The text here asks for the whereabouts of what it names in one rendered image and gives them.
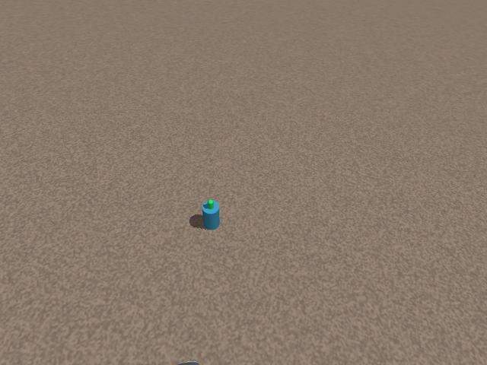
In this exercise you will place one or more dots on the bottle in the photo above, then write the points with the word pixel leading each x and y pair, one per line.
pixel 210 211

